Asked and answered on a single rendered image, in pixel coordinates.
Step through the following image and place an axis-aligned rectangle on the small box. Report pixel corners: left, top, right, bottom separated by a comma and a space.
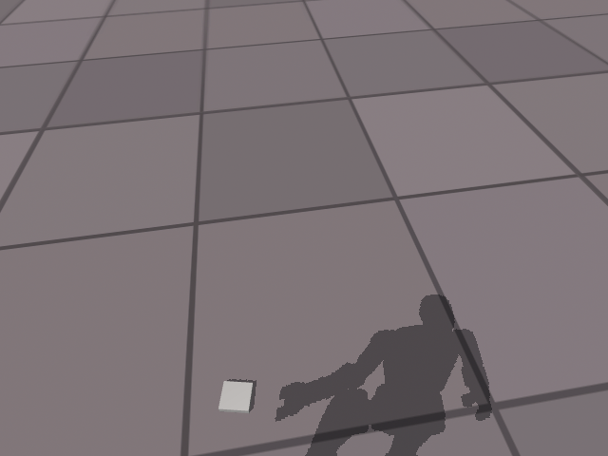
218, 381, 254, 413

